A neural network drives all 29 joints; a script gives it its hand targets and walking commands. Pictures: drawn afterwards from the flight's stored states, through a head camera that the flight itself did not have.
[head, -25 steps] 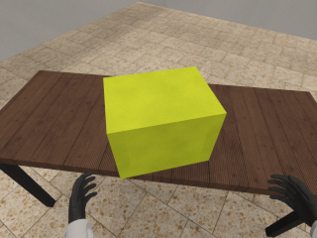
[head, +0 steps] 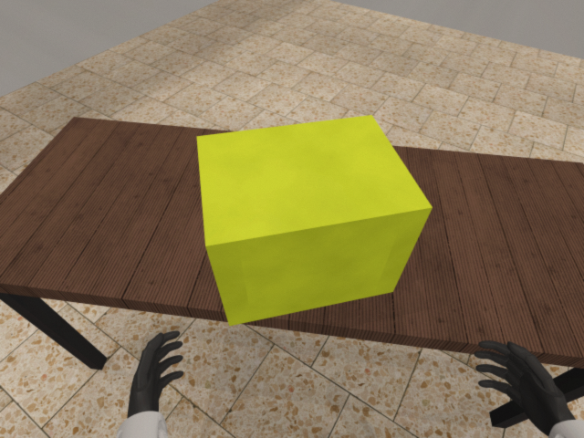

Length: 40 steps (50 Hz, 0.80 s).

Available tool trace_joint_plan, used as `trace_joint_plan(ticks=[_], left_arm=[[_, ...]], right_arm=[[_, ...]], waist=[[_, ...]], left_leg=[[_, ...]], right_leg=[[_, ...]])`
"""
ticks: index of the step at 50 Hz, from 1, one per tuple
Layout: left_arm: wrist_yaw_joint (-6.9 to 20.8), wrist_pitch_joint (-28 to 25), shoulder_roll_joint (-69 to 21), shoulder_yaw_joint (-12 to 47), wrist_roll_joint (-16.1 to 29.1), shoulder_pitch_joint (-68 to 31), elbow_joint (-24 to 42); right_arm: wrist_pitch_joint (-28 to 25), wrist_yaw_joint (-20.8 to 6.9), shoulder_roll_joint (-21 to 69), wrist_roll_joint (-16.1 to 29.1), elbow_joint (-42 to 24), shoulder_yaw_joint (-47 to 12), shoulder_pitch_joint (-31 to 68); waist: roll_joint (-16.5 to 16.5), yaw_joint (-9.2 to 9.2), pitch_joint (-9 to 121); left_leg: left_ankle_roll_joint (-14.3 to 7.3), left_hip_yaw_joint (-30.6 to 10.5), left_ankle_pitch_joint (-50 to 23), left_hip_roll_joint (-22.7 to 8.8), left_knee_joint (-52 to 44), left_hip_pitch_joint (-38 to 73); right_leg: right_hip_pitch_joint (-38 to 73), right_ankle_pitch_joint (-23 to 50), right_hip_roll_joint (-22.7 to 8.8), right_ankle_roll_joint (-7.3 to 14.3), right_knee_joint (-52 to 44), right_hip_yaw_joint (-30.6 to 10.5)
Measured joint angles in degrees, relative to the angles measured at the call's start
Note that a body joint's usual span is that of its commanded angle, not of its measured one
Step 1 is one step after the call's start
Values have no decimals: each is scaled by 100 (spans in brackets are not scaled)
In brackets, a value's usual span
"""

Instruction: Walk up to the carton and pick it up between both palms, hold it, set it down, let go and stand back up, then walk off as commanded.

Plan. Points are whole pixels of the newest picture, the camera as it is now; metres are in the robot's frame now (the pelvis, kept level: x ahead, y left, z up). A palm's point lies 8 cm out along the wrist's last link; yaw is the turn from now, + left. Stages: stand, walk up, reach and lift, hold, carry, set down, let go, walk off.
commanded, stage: set down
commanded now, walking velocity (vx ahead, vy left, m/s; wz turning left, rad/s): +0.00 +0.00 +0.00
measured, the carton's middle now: (301, 219) +0.46 +0.02 +0.00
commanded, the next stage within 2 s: let go in 1.46 s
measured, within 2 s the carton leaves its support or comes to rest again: neither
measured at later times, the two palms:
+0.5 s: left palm (143, 407) +0.16 +0.21 -0.04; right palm (522, 421) +0.17 -0.28 -0.04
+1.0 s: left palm (134, 412) +0.15 +0.23 -0.05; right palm (487, 428) +0.16 -0.24 -0.06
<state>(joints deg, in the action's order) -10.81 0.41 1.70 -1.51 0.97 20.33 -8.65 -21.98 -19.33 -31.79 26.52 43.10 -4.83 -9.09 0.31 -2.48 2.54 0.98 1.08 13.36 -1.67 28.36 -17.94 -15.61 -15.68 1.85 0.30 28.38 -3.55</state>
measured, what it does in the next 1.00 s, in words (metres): stands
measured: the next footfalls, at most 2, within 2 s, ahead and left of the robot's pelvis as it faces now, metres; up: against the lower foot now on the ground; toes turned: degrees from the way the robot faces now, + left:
none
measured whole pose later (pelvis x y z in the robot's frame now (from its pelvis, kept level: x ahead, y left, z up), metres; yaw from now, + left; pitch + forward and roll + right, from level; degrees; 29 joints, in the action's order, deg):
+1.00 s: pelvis +0.00 +0.01 +0.01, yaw +0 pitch -1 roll +0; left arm -4.7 5.7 8.6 -1.7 1.2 14.8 -21.0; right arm -13.0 -8.4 -17.7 10.0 40.1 -2.0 -9.9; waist 0.6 -1.0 -1.9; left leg 0.4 0.9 10.7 -0.9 22.5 -10.6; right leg -8.1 -12.9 0.9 -0.2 22.2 -3.2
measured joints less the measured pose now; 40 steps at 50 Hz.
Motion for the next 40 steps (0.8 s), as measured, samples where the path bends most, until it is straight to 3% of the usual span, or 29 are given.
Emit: trace_joint_plan(ticks=[13, 40], left_arm=[[113, 115, 183, 59, 40, 53, -191], [489, 394, 619, -39, 92, -431, -1015]], right_arm=[[171, 141, 251, -348, 65, 139, -63], [726, 883, 1131, -1338, -375, 223, -146]], waist=[[-38, 17, -65], [49, 95, -351]], left_leg=[[-26, -37, -39, 31, -180, 245], [-4, -22, -247, 39, -520, 581]], right_leg=[[298, 68, -36, -23, -263, 38], [562, 214, -50, -2, -468, 35]])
